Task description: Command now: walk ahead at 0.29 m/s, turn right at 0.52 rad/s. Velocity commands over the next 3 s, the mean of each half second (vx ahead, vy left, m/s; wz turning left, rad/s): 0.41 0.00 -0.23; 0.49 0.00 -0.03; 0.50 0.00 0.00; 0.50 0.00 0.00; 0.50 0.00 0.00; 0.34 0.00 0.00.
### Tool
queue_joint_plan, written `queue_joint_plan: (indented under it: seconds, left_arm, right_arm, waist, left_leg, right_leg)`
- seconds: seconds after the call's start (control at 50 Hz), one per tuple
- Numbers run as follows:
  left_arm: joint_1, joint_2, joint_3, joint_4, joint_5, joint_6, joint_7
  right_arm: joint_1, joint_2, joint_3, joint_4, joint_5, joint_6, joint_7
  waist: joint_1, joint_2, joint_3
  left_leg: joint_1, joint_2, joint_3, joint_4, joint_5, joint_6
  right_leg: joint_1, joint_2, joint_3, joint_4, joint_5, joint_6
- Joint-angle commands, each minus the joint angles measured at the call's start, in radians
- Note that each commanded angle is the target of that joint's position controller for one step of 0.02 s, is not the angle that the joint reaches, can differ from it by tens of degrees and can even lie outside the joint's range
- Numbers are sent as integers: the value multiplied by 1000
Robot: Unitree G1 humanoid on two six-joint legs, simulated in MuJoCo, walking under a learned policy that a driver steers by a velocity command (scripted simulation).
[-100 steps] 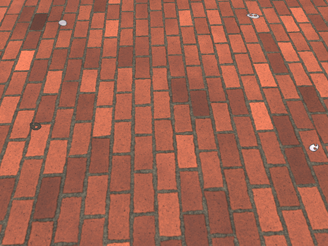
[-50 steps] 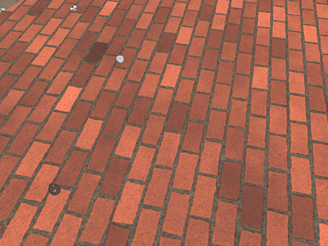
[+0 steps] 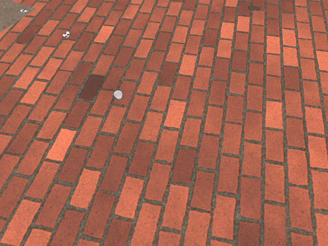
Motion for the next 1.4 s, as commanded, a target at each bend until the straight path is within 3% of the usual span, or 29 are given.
queue_joint_plan:
  seconds: [0.02, 0.06, 0.08, 0.1, 0.12, 0.16, 0.22, 0.32, 0.4, 0.44, 0.48, 0.5, 0.52, 0.54, 0.56, 0.6, 0.62, 0.68, 0.8, 0.9, 0.96, 1.0, 1.02, 1.04, 1.06, 1.08, 1.14, 1.24, 1.4]
  left_arm:
    - [-45, 175, 47, -72, 2, -8, -9]
    - [-116, 147, 43, -93, -4, -3, -7]
    - [-132, 96, 31, -112, -6, -11, -2]
    - [-109, -15, -3, -139, -24, -28, -3]
    - [-138, 51, 5, -144, 2, -40, -4]
    - [-64, 96, 15, -103, 10, -56, -23]
    - [-70, 90, 11, -89, 29, -59, -42]
    - [-253, 47, -18, -153, 26, -60, -53]
    - [-347, 27, -37, -188, 15, -65, -57]
    - [-313, 41, -35, -184, 12, -68, -47]
    - [-123, 64, -19, -120, 16, -80, -26]
    - [40, 105, -2, -67, 29, -92, -12]
    - [213, 211, 23, -49, 52, -99, 4]
    - [239, 247, 33, -23, 19, -88, 3]
    - [130, 196, 20, -35, 3, -83, 0]
    - [-5, 80, -13, -49, 3, -94, -8]
    - [-22, 54, -22, -39, -2, -102, -8]
    - [25, 60, -22, -4, -8, -126, -5]
    - [118, 60, -27, 58, -12, -133, -4]
    - [187, 88, -26, 105, -7, -132, 7]
    - [171, 108, -24, 119, 2, -125, 17]
    - [154, 115, -24, 124, 5, -115, 18]
    - [162, 83, -36, 99, -3, -116, 16]
    - [297, -37, -58, 83, -39, -116, 4]
    - [216, 84, -28, 94, -10, -113, 10]
    - [130, 85, -23, 64, -11, -118, 7]
    - [106, 34, -31, 71, 12, -99, -7]
    - [0, 13, -35, 40, 20, -66, -26]
    - [-275, -4, -51, -48, 5, -74, -27]
  right_arm:
    - [20, -75, -13, -70, 10, -36, -4]
    - [165, -64, -11, -26, 14, -51, -15]
    - [239, -117, -22, -7, 5, -60, -29]
    - [272, -211, -38, -16, -14, -66, -38]
    - [204, -256, -55, -15, -34, -66, -33]
    - [106, -146, -32, -27, -6, -81, -16]
    - [164, -116, -24, -1, 7, -105, -5]
    - [279, -108, -27, 59, 9, -114, 6]
    - [339, -129, -31, 96, 4, -110, 10]
    - [342, -145, -36, 110, 5, -105, 10]
    - [318, -153, -36, 118, 16, -99, 9]
    - [310, -138, -29, 112, 22, -99, 9]
    - [316, -51, -4, 57, 36, -101, 15]
    - [336, -58, -13, 57, 29, -101, 12]
    - [268, -115, -30, 51, 8, -94, 10]
    - [217, -67, -21, 46, 12, -100, 26]
    - [225, -58, -22, 52, -3, -87, 30]
    - [232, -38, -19, 59, -15, -62, 45]
    - [-36, -12, -5, -30, -10, -60, 57]
    - [-167, -23, 2, -77, -3, -63, 53]
    - [-117, -49, -9, -69, -5, -72, 41]
    - [138, -87, -31, 15, -14, -86, 23]
    - [313, -160, -52, 53, -37, -93, 9]
    - [356, -266, -78, 60, -45, -90, 8]
    - [287, -210, -71, 54, 4, -77, 17]
    - [174, -155, -54, 39, 11, -78, 17]
    - [100, -41, -21, 60, 10, -98, 17]
    - [190, -76, -27, 114, 17, -125, 18]
    - [314, -75, -21, 168, 12, -118, 14]
  waist:
    - [-34, -137, -56]
    - [-121, -102, -38]
    - [-148, 8, -17]
    - [-138, 241, -68]
    - [-102, 168, 51]
    - [-16, 85, 100]
    - [-42, 121, 60]
    - [-100, 123, 69]
    - [-128, 153, 72]
    - [-102, 157, 62]
    - [1, 107, -26]
    - [67, 65, -131]
    - [121, -117, -290]
    - [95, -240, -342]
    - [54, -114, -168]
    - [-12, -58, -14]
    - [-42, -71, 16]
    - [-68, -80, 21]
    - [-30, -59, 73]
    - [-1, -55, 83]
    - [-41, -62, 48]
    - [-149, -42, -93]
    - [-204, 28, -212]
    - [-136, 274, -338]
    - [-143, 114, -296]
    - [-99, 80, -132]
    - [-21, 47, -10]
    - [-15, 49, 31]
    - [-87, 60, 73]
  left_leg:
    - [105, -46, 38, -138, -9, 24]
    - [337, -51, 70, -378, 122, 66]
    - [452, 53, -41, -490, 24, 96]
    - [510, 344, -436, -646, -294, 163]
    - [345, 414, -609, -711, -390, 231]
    - [288, 308, -434, -687, -262, 209]
    - [339, 213, -222, -669, 17, 190]
    - [400, 211, -120, -654, 266, 216]
    - [369, 218, -63, -596, 490, 206]
    - [358, 243, -59, -547, 637, 199]
    - [338, 210, 6, -325, 925, 168]
    - [223, 166, 50, -127, 860, 145]
    - [-55, 84, 106, 222, 449, 103]
    - [-229, -38, 62, 439, -68, 100]
    - [-302, 38, 2, 506, -10, 119]
    - [-251, 103, 13, 413, 124, 123]
    - [-207, 120, 19, 370, 146, 114]
    - [-188, 119, 49, 330, 181, 88]
    - [-270, 118, 102, 42, 386, 51]
    - [-201, 73, 128, -148, 438, 90]
    - [-98, 22, 144, -204, 324, 137]
    - [210, -30, 164, -288, 312, 183]
    - [475, 150, -27, -298, 238, 233]
    - [745, 452, -545, -397, 170, 385]
    - [666, 410, -623, -480, 109, 373]
    - [518, 374, -437, -493, 116, 337]
    - [251, 239, -171, -579, 330, 239]
    - [227, 216, -70, -654, 413, 263]
    - [350, 193, 18, -649, 543, 240]
  right_leg:
    - [-35, -212, 340, -198, -435, -144]
    - [-187, -145, 285, -121, -480, -82]
    - [-329, -78, 208, 24, -500, -25]
    - [-431, 51, 20, 336, -454, 22]
    - [-499, 17, 26, 465, -316, 21]
    - [-454, -42, 59, 527, -169, 27]
    - [-436, -53, -8, 576, -81, 63]
    - [-454, -118, -119, 408, -16, 100]
    - [-292, -114, -208, 216, -49, 70]
    - [-181, -89, -232, 162, -70, 32]
    - [81, -38, -246, 52, -29, -13]
    - [324, -85, -189, 52, -33, -42]
    - [624, -394, 189, 4, -232, -123]
    - [633, -533, 563, -159, -263, -194]
    - [500, -485, 440, -157, -275, -180]
    - [260, -382, 210, -212, -109, -136]
    - [190, -330, 133, -239, -54, -105]
    - [155, -309, 47, -272, 129, -130]
    - [188, -267, -70, -299, 291, -124]
    - [293, -305, -83, -277, 398, -105]
    - [382, -323, -101, -149, 678, -81]
    - [342, -273, -148, 169, 784, -49]
    - [146, -229, -177, 455, 489, -32]
    - [-228, -28, -207, 846, -289, 15]
    - [-320, -48, -62, 927, -347, -4]
    - [-358, -107, -60, 907, -253, -12]
    - [-227, -185, -76, 750, -141, 3]
    - [-299, -215, -124, 624, -42, 53]
    - [-326, -186, -193, 250, 147, 66]
Next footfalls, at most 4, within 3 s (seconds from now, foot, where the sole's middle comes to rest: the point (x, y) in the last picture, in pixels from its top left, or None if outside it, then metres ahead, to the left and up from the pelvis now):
0.08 left None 0.05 0.13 -0.78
0.50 right None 0.28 -0.13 -0.78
1.02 left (176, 212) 0.62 0.01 -0.78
1.56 right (224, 160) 0.89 -0.21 -0.78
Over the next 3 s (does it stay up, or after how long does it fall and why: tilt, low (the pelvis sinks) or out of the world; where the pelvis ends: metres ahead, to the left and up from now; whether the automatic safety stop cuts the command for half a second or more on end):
stays up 1.45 -0.21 0.00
